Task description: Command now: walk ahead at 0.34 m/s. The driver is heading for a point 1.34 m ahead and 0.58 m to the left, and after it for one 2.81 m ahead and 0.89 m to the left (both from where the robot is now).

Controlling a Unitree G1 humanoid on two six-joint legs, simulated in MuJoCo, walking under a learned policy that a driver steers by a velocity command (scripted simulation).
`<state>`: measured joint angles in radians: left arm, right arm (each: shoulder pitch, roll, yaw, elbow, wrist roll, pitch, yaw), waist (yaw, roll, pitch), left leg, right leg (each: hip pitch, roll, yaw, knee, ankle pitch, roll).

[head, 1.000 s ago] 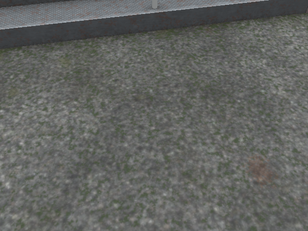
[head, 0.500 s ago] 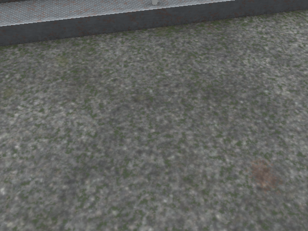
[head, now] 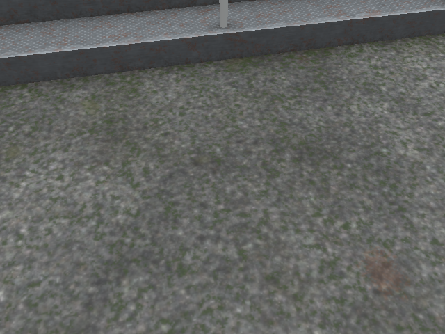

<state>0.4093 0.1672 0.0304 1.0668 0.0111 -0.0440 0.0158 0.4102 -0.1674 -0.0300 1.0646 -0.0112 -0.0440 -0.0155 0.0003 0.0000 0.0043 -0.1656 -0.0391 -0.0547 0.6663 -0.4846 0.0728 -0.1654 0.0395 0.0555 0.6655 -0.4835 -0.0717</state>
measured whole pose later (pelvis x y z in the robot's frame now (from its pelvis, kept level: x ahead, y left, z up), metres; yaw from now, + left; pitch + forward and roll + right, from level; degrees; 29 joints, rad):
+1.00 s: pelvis +0.45 +0.18 +0.00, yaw +31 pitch +1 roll -2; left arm 0.01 0.24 0.00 0.73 0.01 -0.06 0.02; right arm 0.48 -0.24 -0.05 0.92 0.01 -0.03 -0.04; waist -0.09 0.00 0.10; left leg -0.25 -0.22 -0.17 1.14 -0.51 -0.01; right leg -0.44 0.09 -0.04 0.50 -0.09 -0.09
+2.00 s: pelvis +0.67 +0.29 +0.03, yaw +32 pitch +1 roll +0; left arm 0.46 0.18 0.02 0.94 0.01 -0.09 -0.01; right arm 0.18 -0.25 -0.04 0.90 -0.04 -0.04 0.05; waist 0.02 0.04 0.00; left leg -0.63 0.08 0.04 0.92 -0.12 0.04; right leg 0.00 0.06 -0.06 0.21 -0.24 -0.08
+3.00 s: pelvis +1.14 +0.56 +0.03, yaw +32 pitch -1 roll +0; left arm 0.33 0.21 0.05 1.01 0.01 -0.09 -0.01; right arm 0.23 -0.23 -0.05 0.97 -0.04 -0.05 0.02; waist 0.00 0.03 0.05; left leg -0.52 0.08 -0.01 1.07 -0.23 0.07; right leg -0.14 0.07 -0.11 0.32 -0.17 -0.10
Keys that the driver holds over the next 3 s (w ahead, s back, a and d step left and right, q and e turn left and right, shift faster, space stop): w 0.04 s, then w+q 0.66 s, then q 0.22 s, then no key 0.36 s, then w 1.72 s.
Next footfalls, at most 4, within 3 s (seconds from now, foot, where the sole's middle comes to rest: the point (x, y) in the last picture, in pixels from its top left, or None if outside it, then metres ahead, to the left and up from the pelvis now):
0.34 left None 0.28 0.15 -0.75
0.94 right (171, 307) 0.61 0.19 -0.75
1.32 left None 0.46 0.34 -0.75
1.72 right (168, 289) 0.67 0.20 -0.75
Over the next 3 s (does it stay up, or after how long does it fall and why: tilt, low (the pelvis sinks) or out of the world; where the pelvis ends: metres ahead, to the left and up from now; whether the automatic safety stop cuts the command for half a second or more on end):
stays up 1.14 0.56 0.03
